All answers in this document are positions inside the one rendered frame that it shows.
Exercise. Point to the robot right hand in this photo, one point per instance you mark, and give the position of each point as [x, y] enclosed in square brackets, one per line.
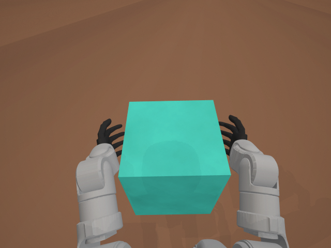
[238, 132]

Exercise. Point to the left robot forearm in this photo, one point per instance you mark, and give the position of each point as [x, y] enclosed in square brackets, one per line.
[98, 210]

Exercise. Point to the carton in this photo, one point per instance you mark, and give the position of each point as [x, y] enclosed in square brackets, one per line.
[173, 157]

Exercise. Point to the right robot forearm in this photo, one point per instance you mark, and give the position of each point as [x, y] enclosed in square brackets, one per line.
[259, 210]

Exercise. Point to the robot left hand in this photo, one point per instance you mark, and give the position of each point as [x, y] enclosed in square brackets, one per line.
[104, 133]

